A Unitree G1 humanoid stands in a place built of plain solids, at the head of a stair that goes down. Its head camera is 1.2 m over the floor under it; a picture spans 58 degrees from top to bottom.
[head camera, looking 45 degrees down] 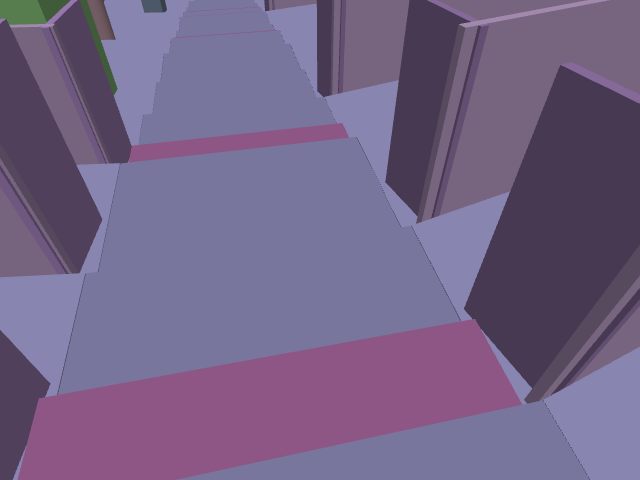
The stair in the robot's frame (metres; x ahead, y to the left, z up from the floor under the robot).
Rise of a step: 0.11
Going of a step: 0.49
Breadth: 1.48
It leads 12 degrees to the left of straight ahead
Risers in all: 3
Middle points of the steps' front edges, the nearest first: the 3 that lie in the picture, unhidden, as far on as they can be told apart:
0.40 0.09 0.00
0.76 0.16 -0.11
1.37 0.29 -0.22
